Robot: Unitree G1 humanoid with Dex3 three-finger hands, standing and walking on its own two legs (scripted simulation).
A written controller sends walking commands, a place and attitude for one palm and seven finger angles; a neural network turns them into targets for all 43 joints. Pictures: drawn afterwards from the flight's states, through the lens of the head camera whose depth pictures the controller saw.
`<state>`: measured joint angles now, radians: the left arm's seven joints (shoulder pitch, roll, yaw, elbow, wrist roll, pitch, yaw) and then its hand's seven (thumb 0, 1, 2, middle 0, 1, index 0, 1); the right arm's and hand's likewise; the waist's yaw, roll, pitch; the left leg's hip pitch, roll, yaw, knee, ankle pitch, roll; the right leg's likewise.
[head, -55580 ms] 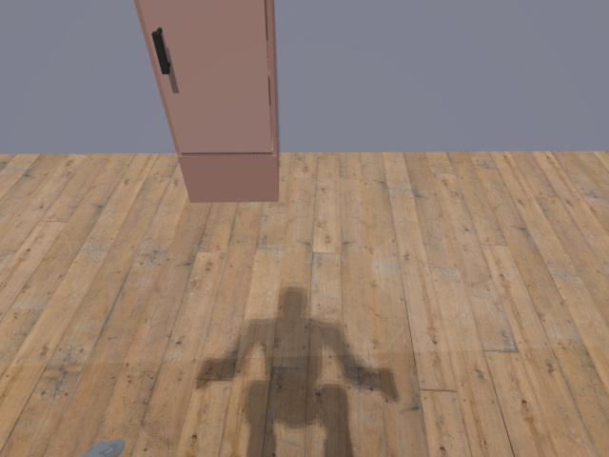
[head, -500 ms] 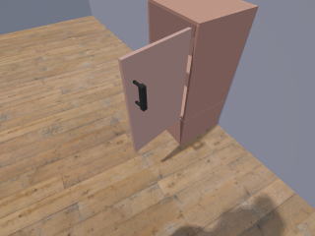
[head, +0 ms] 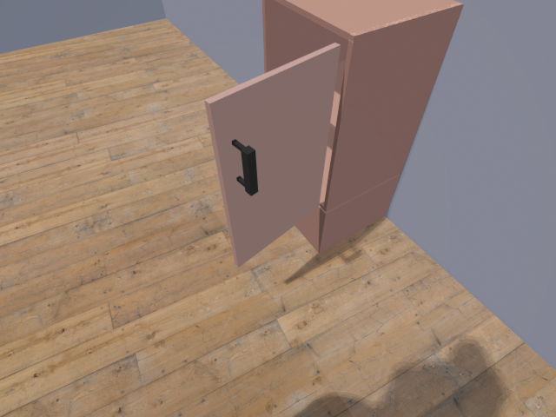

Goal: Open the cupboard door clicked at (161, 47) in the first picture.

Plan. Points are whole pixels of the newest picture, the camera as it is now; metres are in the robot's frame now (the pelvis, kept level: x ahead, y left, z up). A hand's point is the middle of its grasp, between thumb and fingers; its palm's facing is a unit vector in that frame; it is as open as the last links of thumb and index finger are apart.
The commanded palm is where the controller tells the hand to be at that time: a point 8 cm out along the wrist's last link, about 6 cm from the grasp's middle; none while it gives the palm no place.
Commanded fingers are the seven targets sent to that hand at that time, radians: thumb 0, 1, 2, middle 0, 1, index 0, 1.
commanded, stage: look to check the result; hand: left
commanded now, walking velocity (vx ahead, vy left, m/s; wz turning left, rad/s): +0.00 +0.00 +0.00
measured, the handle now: (244, 167) +0.63 +0.11 -0.04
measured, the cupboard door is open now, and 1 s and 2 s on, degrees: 100 100 100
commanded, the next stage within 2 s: stand and wait in 0.04 s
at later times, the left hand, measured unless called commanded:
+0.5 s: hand out of the picture +0.00 +0.16 -0.18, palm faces +0.03 -0.98 -0.19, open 7.4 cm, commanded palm none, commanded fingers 0.00 0.90 0.90 -0.20 -0.30 -0.20 -0.30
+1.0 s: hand out of the picture -0.01 +0.16 -0.17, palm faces +0.03 -0.98 -0.19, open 7.4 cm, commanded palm none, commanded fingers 0.00 0.90 0.90 -0.20 -0.30 -0.20 -0.30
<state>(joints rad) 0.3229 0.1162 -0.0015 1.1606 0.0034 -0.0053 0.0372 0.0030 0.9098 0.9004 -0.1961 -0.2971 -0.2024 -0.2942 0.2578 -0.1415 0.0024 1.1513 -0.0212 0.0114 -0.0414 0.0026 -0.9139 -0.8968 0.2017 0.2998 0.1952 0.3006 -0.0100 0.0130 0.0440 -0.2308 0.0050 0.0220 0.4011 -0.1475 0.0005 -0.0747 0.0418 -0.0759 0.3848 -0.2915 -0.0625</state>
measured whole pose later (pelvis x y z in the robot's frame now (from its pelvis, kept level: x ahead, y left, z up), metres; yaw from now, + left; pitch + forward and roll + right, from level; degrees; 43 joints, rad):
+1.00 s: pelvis +0.01 +0.00 +0.00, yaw +0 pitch -2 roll +0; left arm 0.31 0.14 0.00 1.15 0.00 -0.01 0.04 0.00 0.91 0.90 -0.20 -0.30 -0.20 -0.29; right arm 0.26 -0.14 0.01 1.15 -0.02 0.01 -0.04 0.00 -0.91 -0.90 0.20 0.30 0.20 0.30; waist -0.01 0.00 0.05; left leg -0.21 0.01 0.02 0.40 -0.16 -0.01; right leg -0.04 0.05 -0.07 0.36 -0.29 -0.07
